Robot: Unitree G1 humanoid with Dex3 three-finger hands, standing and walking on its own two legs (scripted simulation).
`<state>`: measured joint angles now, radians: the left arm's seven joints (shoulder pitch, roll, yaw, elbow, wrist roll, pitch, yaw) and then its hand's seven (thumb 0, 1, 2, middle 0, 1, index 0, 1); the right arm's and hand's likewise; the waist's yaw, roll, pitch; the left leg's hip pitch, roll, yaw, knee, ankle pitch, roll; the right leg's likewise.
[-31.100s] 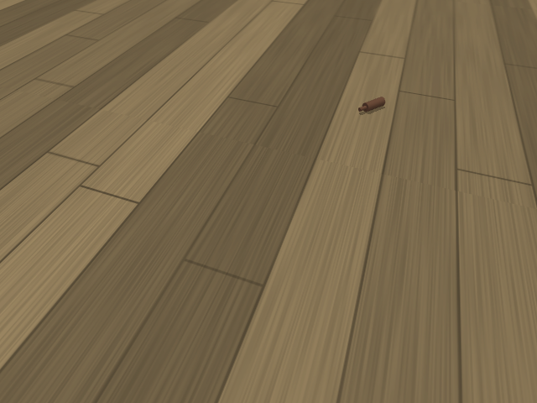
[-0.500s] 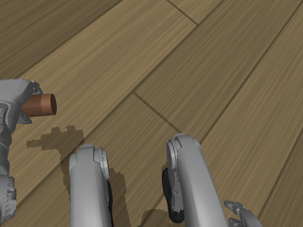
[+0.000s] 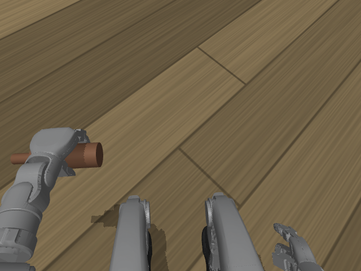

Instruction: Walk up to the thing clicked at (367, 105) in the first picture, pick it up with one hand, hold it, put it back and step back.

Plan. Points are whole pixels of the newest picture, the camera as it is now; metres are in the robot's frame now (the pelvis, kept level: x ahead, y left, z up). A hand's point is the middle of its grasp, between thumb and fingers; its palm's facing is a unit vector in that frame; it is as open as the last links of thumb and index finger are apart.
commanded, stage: lift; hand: left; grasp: from above
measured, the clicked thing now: (57, 156) +0.39 +0.30 -0.10
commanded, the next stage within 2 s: hold in 0.78 s
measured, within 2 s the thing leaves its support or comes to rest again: neither
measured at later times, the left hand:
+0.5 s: hand (41, 141) +0.35 +0.25 +0.08, palm faces -0.45 -0.07 -0.89, open 8.8 cm
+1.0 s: hand (36, 111) +0.37 +0.22 +0.14, palm faces -0.46 -0.05 -0.89, open 8.9 cm
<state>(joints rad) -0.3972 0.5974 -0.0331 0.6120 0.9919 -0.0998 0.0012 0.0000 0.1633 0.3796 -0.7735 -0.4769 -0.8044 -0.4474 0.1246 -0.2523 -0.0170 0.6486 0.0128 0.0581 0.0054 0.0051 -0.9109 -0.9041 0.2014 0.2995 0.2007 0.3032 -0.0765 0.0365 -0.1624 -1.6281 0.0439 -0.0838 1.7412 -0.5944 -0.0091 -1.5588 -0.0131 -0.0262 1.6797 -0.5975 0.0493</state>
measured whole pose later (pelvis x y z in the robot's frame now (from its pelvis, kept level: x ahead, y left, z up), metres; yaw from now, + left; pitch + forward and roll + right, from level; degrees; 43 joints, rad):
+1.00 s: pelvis +0.07 -0.01 +0.21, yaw +1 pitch +8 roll +0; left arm -0.30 0.41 -0.19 0.78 1.01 -0.04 0.07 0.00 0.14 0.44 -0.76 -0.50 -0.79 -0.48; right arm 0.24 -0.25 -0.05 0.73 0.04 0.02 -0.05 0.01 -0.91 -0.90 0.20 0.30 0.20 0.30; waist -0.04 0.03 -0.07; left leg -0.55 0.05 0.02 0.76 -0.35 -0.02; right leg -0.53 -0.02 0.02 0.75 -0.35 0.03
